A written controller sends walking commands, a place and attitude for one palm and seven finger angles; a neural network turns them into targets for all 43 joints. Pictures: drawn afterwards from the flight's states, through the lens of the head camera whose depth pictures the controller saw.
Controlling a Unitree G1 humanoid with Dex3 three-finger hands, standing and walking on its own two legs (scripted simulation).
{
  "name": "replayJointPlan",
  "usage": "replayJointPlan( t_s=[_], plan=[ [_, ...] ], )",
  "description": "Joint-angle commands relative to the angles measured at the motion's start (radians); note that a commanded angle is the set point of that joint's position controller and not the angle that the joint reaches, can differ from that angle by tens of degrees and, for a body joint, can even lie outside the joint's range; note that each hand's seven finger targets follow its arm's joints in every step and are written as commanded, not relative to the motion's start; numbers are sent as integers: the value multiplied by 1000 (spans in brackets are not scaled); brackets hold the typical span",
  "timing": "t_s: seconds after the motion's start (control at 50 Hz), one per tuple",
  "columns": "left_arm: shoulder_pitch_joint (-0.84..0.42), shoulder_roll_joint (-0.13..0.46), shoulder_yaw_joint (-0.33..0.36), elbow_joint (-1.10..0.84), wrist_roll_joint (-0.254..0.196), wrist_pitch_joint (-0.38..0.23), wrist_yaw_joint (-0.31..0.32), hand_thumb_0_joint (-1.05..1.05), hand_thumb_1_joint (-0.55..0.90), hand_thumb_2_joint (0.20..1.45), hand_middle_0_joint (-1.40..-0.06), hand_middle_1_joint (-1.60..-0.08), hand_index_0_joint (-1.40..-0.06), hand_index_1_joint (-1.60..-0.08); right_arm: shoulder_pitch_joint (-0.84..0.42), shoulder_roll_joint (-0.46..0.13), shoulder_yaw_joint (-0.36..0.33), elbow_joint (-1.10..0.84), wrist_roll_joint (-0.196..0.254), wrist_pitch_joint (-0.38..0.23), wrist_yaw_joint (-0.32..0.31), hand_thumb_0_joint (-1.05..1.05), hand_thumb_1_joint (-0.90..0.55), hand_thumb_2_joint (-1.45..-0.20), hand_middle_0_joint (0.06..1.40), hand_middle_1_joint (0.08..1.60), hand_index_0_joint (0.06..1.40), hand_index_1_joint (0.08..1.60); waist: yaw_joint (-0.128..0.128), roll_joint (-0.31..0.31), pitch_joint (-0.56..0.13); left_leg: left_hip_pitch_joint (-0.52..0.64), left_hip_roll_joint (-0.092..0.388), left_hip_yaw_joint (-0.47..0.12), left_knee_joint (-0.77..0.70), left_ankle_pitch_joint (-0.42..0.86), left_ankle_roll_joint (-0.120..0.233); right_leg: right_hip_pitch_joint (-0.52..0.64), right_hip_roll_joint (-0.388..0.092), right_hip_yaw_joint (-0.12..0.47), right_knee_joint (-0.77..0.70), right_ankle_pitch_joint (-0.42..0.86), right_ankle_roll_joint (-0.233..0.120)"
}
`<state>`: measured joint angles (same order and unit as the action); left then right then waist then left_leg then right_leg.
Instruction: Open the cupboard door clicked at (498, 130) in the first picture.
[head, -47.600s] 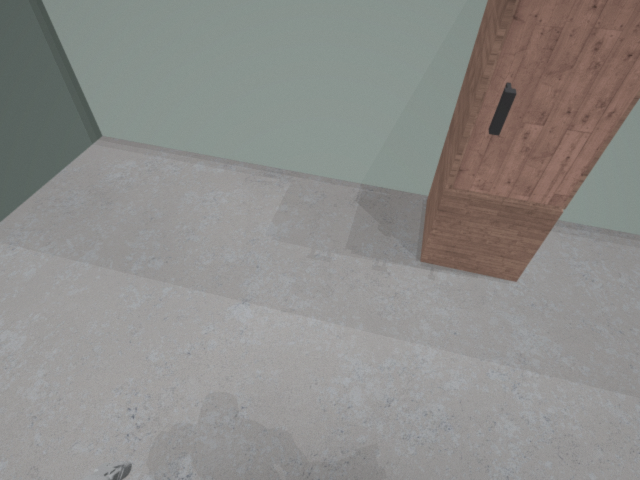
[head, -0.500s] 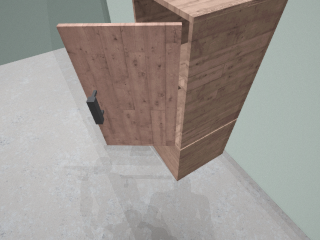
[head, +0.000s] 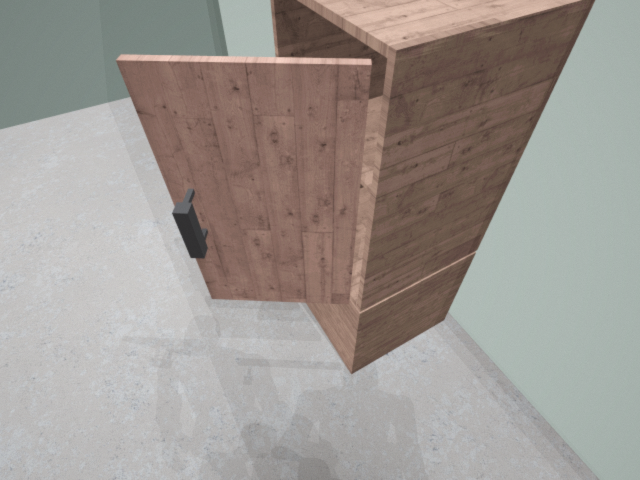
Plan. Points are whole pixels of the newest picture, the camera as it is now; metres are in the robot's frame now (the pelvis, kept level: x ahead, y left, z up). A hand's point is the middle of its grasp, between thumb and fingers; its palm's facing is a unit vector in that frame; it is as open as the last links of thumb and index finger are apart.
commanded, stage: look again from close up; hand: left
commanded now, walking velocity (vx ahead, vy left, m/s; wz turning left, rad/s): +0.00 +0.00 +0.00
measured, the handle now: (194, 223) +0.54 +0.27 -0.04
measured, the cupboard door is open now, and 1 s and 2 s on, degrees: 57 57 57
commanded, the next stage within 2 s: raise the hand with hooked fingers in 0.64 s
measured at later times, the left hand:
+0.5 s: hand out of the picture +0.00 +0.18 -0.17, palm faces +0.03 -0.98 -0.20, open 7.3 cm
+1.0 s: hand (172, 402) +0.21 +0.20 -0.01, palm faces +0.15 -0.99 -0.02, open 7.7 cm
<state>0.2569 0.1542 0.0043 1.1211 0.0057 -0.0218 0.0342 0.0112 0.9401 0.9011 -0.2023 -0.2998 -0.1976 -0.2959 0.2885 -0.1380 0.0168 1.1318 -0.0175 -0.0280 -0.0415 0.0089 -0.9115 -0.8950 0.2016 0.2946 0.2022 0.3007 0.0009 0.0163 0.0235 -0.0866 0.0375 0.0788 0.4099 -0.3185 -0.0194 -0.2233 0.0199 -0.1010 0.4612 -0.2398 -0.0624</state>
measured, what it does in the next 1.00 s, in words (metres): stands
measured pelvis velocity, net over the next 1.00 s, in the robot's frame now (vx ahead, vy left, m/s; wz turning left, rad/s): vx -0.03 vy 0.02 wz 0.02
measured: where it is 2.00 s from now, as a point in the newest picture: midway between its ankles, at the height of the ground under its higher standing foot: outside the picture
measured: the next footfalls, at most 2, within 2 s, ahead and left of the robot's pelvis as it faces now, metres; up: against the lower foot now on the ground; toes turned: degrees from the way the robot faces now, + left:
none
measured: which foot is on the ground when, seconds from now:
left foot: down 0.00-1.00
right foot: down 0.00-1.00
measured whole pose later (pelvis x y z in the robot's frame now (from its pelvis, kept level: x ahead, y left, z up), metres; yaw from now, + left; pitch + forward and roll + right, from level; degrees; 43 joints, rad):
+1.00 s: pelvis -0.03 +0.02 -0.03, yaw +1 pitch +7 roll +1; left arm 0.24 0.17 0.10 0.26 -0.21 -0.36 -0.07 0.02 0.81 0.85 -0.21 -0.38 -0.20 -0.37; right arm 0.21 -0.27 -0.03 0.72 0.01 -0.29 -0.04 0.02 -0.91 -0.89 0.20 0.29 0.20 0.30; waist -0.03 0.00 -0.08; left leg -0.43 0.00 0.08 0.71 -0.40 0.01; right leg -0.54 -0.04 -0.10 0.73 -0.31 -0.04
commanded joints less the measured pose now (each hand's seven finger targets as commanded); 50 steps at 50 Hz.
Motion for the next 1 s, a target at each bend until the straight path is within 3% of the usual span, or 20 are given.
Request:
replayJointPlan(
  t_s=[0.0,0.26,0.42,0.7,0.72,0.74,0.76,0.78,0.8,0.82,0.84,0.86,0.88,0.9,0.94,0.96,0.98],
  plan=[
    [56,96,14,-36,4,-17,2,0,900,900,-200,-300,-200,-300,102,-85,-17,-8,2,-7,-1,0,-900,-900,200,300,200,300,-1,-11,34,-100,79,-69,-76,185,40,84,-140,157,-69,281,-2],
    [58,99,15,-35,3,-15,1,0,900,900,-200,-300,-200,-300,98,-90,-18,-3,2,-10,-2,0,-900,-900,200,300,200,300,0,-7,21,-82,84,-71,-85,182,43,86,-139,157,-69,257,-6],
    [59,99,14,-35,3,-13,1,0,900,900,-200,-300,-200,-300,104,-85,-18,4,2,-7,0,0,-900,-900,200,300,200,300,2,-16,48,-102,78,-71,-89,141,44,74,-140,163,-88,199,-5],
    [64,93,13,-35,4,-13,2,0,900,900,-200,-300,-200,-300,113,-81,-20,8,3,-9,-2,0,-900,-900,200,300,200,300,2,-10,38,-96,84,-74,-90,170,46,81,-135,159,-77,230,-3],
    [182,120,17,22,6,-21,44,0,900,900,-200,-300,-200,-300,-33,-121,-36,-65,17,-10,8,0,-900,-900,200,300,200,300,57,-17,77,-182,83,3,141,130,15,68,-204,207,-54,686,66],
    [-587,335,91,-1487,-214,-242,19,0,877,890,-202,-315,-202,-315,-26,-303,-41,-443,69,-172,-37,0,-900,-900,200,300,200,300,-76,163,-434,17,-41,-63,-9,261,47,200,-118,199,8,441,26],
    [-206,268,98,-1243,-126,-178,64,0,853,880,-203,-330,-203,-330,-125,-208,-20,-391,53,-248,-66,0,-900,-900,200,300,200,300,5,304,-395,22,-38,-28,-7,412,58,200,-57,164,34,324,-9],
    [-174,207,83,-1155,-149,-130,108,0,830,870,-205,-345,-205,-345,-100,-218,-37,-333,60,-268,-63,0,-900,-900,200,300,200,300,-23,259,-311,-38,-18,-49,8,339,30,110,-54,115,21,191,5],
    [123,-26,-33,-916,-147,-38,96,0,807,860,-207,-360,-207,-360,-69,-164,-42,-325,70,-267,-52,0,-900,-900,200,300,200,300,-27,110,-149,-124,-5,-66,-3,310,34,28,-45,80,2,158,20],
    [-29,0,-24,-1079,-194,-73,69,0,783,850,-208,-375,-208,-375,-89,-207,-40,-400,83,-283,-49,0,-900,-900,200,300,200,300,-39,-19,-39,-175,-9,-99,19,253,45,-35,-48,70,4,138,38],
    [-43,69,40,-1089,-190,-130,45,0,760,840,-210,-390,-210,-390,-85,-244,-61,-421,63,-300,-48,0,-900,-900,200,300,200,300,-60,-131,-62,-200,-15,-96,66,206,51,-91,-47,55,9,74,48],
    [-35,62,50,-1018,-178,-186,19,0,737,830,-212,-405,-212,-405,-79,-252,-71,-443,47,-310,-44,0,-900,-900,200,300,200,300,-71,-244,-13,-276,-24,-97,111,151,54,-174,-45,41,24,-6,58],
    [44,39,66,-899,-177,-226,-20,0,713,820,-213,-420,-213,-420,-73,-252,-79,-475,44,-314,-31,0,-900,-900,200,300,200,300,-49,-270,25,-343,-38,-96,157,110,50,-236,-49,40,56,-67,55],
    [112,-7,57,-849,-194,-284,-64,0,690,810,-215,-435,-215,-435,-79,-242,-80,-508,37,-318,-17,0,-900,-900,200,300,200,300,-24,-334,1,-413,-49,-94,207,60,41,-269,-53,45,101,-130,58],
    [273,-29,87,-841,-237,-427,-169,0,643,790,-218,-465,-218,-465,-115,-235,-96,-577,30,-331,14,0,-900,-900,200,300,200,300,40,-336,-70,-537,-64,-73,297,4,24,-279,-57,70,196,-161,48],
    [323,-5,128,-854,-256,-497,-225,0,620,780,-220,-480,-220,-480,-128,-237,-105,-605,26,-331,30,0,-900,-900,200,300,200,300,63,-287,-135,-572,-74,-60,341,21,15,-252,-56,75,255,-101,39],
    [375,44,182,-829,-271,-549,-298,0,597,770,-222,-495,-222,-495,-125,-244,-113,-638,30,-323,54,0,-900,-900,200,300,200,300,93,-156,-180,-581,-84,-51,385,60,2,-229,-65,97,319,-20,16]
  ],
)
